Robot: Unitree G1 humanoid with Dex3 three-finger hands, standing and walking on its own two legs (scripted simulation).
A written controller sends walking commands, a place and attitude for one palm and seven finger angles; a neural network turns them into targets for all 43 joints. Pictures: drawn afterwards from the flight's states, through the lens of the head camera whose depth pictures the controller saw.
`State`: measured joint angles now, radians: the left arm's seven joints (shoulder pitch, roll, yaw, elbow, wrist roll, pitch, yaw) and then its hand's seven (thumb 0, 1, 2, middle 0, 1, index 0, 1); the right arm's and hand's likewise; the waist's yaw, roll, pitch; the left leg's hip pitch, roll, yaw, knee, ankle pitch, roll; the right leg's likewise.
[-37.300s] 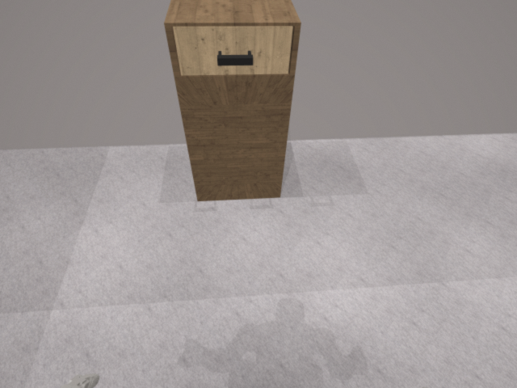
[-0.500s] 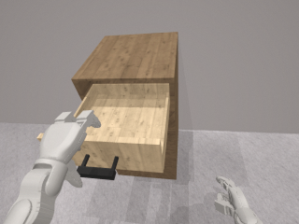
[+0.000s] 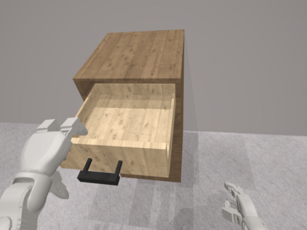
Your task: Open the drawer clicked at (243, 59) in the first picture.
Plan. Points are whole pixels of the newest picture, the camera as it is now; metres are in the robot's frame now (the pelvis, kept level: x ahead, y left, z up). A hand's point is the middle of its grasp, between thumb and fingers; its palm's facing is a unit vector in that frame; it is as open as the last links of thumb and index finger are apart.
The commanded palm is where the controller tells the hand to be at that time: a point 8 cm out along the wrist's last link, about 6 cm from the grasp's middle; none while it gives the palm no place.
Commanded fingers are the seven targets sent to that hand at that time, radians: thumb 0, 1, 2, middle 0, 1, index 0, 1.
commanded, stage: draw the hand back to the body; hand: left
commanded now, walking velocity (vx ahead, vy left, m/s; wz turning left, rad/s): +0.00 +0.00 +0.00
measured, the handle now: (101, 170) +0.27 +0.21 -0.01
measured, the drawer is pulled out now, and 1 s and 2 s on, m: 0.30 0.30 0.30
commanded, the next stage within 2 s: step back with the hand held close in 1.06 s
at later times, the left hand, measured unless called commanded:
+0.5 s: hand (64, 147) +0.22 +0.23 +0.17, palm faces +0.38 -0.85 -0.38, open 11.8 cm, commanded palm +0.17 +0.27 +0.19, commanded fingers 0.00 0.31 0.64 -0.24 -0.68 -0.24 -0.68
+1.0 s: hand (52, 156) +0.20 +0.25 +0.16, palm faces +0.44 -0.81 -0.39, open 7.8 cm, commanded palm +0.15 +0.28 +0.18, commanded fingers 0.00 0.90 0.90 -0.20 -0.30 -0.20 -0.30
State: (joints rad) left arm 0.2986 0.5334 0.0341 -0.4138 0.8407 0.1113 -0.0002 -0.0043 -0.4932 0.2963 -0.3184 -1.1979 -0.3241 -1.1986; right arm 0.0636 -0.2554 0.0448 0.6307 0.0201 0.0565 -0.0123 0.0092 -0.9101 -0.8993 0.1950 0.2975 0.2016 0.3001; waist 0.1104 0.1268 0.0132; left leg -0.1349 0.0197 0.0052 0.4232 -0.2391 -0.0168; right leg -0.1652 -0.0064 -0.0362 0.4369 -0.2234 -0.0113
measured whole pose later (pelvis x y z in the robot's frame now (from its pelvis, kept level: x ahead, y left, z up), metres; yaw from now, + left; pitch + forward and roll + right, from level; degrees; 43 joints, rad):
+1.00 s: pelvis +0.02 +0.00 +0.00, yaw +1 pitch -3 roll -1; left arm 0.52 0.32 0.30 -0.50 -0.05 -0.07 0.12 0.01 0.79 0.85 -0.21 -0.36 -0.22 -0.36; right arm 0.16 -0.20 0.03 0.63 0.00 -0.13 -0.09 0.01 -0.91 -0.90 0.20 0.30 0.20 0.30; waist 0.07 0.06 0.02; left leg -0.10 0.03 -0.01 0.44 -0.28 -0.02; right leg -0.11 0.00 -0.05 0.41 -0.25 -0.01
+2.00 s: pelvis -0.09 +0.01 -0.02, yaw +1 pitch -1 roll -2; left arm 0.57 0.36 0.37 -0.63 -0.02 -0.20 0.19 0.01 0.89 0.89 -0.21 -0.30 -0.21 -0.30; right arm 0.25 -0.22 0.02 0.57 -0.03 -0.11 -0.08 0.01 -0.91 -0.90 0.20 0.30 0.21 0.30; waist -0.02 0.00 -0.03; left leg -0.44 0.03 -0.03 0.65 -0.20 0.00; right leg -0.44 0.01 -0.05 0.66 -0.32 0.00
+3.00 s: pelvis -0.24 -0.02 -0.01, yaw +1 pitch -1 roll -1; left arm 0.64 0.41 0.38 -0.62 -0.02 -0.23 0.17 0.01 0.89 0.89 -0.21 -0.30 -0.22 -0.30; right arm 0.27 -0.21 0.01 0.63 0.00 -0.14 -0.06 0.01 -0.91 -0.90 0.20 0.30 0.20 0.30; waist -0.03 -0.05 -0.02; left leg -0.25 0.00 0.04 0.52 -0.26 0.03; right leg -0.27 0.00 -0.07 0.48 -0.20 -0.02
